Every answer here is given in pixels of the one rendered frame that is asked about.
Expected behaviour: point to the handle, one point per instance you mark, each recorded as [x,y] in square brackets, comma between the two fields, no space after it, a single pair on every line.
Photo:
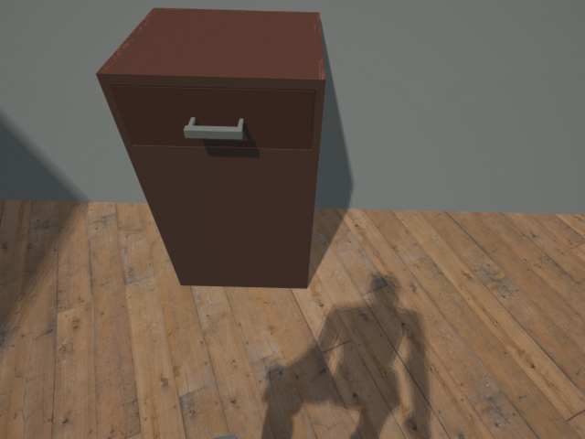
[213,132]

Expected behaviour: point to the cabinet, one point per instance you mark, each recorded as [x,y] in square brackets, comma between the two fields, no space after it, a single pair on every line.
[228,216]

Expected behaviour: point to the drawer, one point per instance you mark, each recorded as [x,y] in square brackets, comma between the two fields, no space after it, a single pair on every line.
[273,118]

